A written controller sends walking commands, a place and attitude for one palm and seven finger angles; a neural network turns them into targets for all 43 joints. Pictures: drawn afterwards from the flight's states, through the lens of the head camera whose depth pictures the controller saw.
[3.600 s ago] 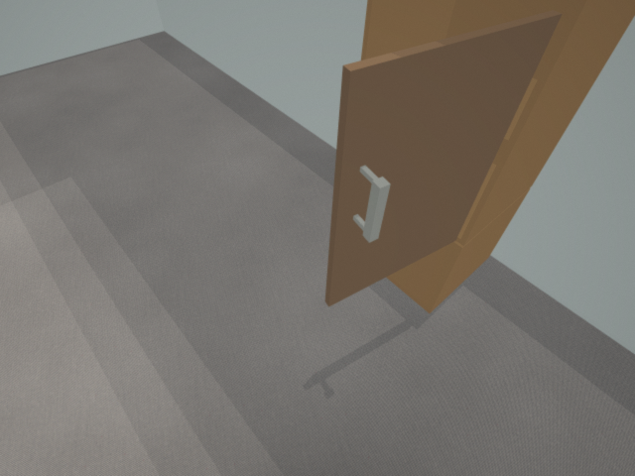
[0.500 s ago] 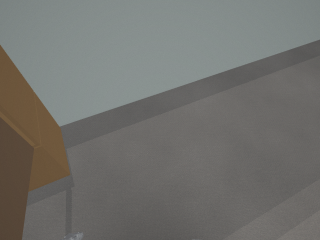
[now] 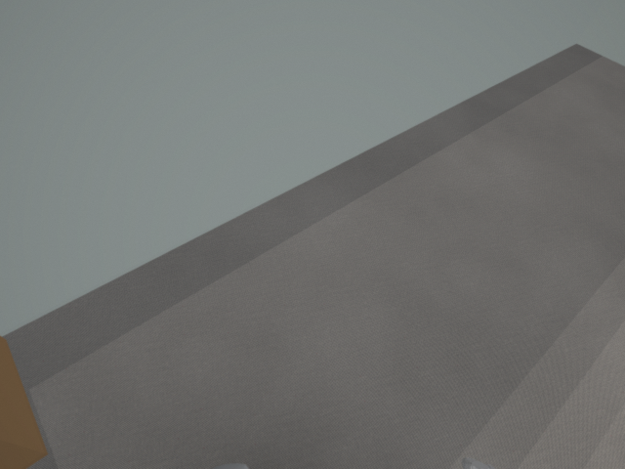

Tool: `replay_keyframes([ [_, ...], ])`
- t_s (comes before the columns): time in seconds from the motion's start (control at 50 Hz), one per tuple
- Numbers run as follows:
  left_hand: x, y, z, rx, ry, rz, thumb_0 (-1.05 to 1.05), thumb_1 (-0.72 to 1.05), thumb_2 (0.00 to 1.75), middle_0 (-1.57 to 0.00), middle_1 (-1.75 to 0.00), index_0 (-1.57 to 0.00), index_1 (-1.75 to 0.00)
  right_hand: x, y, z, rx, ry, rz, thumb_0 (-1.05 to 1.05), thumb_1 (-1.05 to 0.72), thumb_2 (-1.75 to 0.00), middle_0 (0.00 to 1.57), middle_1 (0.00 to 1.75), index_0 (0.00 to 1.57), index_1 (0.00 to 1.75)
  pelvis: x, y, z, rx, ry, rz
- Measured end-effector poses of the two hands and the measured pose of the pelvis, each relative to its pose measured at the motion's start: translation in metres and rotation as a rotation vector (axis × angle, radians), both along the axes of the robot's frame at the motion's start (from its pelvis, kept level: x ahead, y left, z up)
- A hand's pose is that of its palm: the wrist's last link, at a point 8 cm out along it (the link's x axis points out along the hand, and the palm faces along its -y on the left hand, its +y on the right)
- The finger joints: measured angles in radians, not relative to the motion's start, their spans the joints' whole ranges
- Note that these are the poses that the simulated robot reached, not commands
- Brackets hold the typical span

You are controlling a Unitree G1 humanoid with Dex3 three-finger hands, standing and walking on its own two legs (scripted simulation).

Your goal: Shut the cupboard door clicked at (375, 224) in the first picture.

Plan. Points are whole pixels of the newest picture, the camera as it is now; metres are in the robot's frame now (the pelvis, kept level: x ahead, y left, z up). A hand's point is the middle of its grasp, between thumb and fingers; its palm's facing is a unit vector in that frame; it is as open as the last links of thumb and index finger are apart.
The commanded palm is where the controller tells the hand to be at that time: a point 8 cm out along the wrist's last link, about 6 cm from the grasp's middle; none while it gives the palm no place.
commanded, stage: walk to a spot facing it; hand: left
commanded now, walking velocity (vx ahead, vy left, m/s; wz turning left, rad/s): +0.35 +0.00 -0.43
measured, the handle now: out of the picture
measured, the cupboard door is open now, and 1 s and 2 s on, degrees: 79 79 79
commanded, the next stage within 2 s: turn to face it in 0.76 s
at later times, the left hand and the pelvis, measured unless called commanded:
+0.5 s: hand (289, 315) +0.38 +0.06 -0.15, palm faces -0.24 -0.95 -0.20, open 7.3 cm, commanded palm none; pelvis +0.22 -0.09 +0.00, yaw -12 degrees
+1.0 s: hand (297, 307) +0.41 +0.05 -0.18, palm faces -0.10 -0.98 -0.14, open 7.3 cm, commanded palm none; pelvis +0.47 -0.12 -0.01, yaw -11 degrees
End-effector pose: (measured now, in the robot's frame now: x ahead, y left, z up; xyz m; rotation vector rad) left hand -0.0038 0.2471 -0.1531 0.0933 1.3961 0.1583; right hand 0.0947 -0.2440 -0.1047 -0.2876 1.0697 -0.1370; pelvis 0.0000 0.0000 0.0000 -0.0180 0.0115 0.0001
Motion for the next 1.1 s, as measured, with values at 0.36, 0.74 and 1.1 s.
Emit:
replay_keyframes([
  [0.36,0.365,-0.099,0.029,0.013,-0.347,-0.397,0.0,0.91,0.9,-0.19,-0.3,-0.2,-0.3,-0.099,0.011,-0.031,0.189,0.554,-0.426,0.0,-0.91,-0.9,0.2,0.3,0.2,0.3,0.161,-0.049,-0.01,0.041,0.009,-0.176],
  [0.74,0.372,-0.134,0.032,0.06,-0.054,-0.228,-0.02,0.94,0.9,-0.2,-0.3,-0.2,-0.3,0.257,-0.117,-0.02,0.143,0.07,-0.312,0.0,-0.91,-0.9,0.19,0.3,0.19,0.3,0.326,-0.119,0.013,0.03,-0.005,-0.227],
  [1.1,0.521,-0.154,0.007,-0.001,0.008,-0.126,0.0,0.91,0.9,-0.2,-0.3,-0.2,-0.3,0.418,-0.116,-0.025,0.071,0.174,-0.221,0.0,-0.92,-0.9,0.2,0.3,0.2,0.3,0.494,-0.124,0.004,0.008,-0.014,-0.133],
])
